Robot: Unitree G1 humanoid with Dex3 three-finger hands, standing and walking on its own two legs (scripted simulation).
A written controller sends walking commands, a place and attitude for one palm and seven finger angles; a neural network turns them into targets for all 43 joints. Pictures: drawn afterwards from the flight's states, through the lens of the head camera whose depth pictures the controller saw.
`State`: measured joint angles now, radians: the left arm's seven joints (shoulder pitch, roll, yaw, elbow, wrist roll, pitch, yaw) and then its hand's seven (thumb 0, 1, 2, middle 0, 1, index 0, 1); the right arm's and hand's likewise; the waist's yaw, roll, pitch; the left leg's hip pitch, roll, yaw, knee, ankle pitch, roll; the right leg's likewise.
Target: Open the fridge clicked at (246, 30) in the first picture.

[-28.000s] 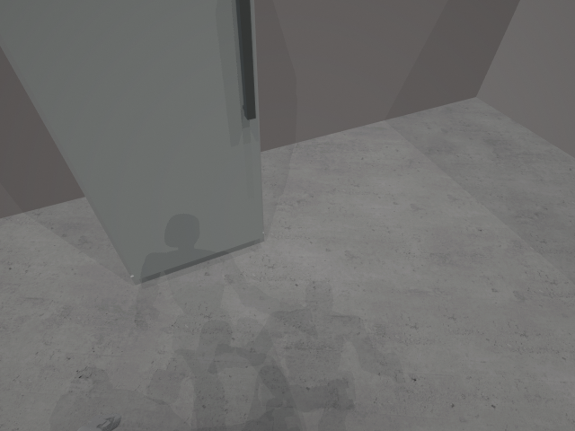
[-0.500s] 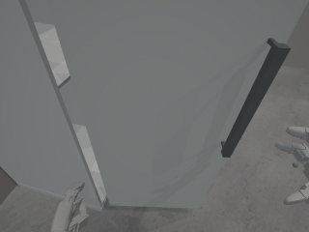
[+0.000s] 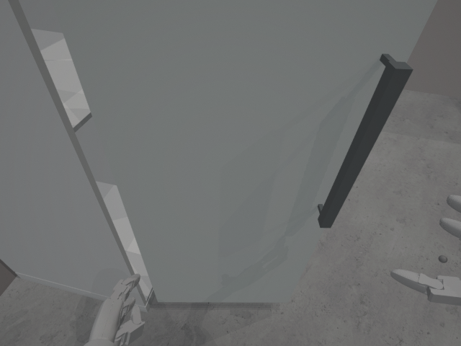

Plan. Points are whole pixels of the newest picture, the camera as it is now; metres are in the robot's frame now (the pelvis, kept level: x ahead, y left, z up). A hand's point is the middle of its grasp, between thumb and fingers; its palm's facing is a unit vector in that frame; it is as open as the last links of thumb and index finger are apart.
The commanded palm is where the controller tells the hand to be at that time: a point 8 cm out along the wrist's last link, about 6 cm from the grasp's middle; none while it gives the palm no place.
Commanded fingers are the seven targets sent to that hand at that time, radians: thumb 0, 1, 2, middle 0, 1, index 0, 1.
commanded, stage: draw the hand back to the body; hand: right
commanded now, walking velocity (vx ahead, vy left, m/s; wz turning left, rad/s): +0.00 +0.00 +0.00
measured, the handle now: (349, 157) +0.42 -0.23 +0.13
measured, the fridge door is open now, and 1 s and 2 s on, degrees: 76 76 76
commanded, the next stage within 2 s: step back with the hand held close in 0.82 s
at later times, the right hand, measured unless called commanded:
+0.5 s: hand (433, 245) +0.21 -0.27 +0.16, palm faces +0.45 +0.81 -0.37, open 8.3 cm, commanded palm +0.16 -0.30 +0.18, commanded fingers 0.00 -0.90 -0.90 0.20 0.30 0.20 0.30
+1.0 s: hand (431, 239) +0.22 -0.27 +0.16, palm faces +0.46 +0.81 -0.37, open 7.4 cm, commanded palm +0.17 -0.29 +0.18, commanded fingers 0.00 -0.90 -0.90 0.20 0.30 0.20 0.30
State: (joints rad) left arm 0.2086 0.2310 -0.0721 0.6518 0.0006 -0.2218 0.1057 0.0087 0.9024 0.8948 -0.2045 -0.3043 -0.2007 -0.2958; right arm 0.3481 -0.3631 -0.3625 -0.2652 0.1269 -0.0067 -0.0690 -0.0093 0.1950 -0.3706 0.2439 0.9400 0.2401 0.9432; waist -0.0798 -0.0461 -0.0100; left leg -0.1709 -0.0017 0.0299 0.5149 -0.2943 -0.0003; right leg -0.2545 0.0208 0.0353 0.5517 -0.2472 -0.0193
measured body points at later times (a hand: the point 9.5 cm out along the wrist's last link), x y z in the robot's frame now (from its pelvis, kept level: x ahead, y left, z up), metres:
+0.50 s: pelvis +0.02 +0.00 +0.01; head +0.00 +0.01 +0.46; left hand +0.21 +0.23 -0.07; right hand +0.18 -0.31 +0.18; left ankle -0.01 +0.12 -0.73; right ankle +0.03 -0.11 -0.73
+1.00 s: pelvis +0.03 +0.00 +0.01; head +0.00 +0.02 +0.46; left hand +0.22 +0.22 -0.07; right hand +0.19 -0.31 +0.19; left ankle -0.01 +0.12 -0.73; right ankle +0.03 -0.11 -0.73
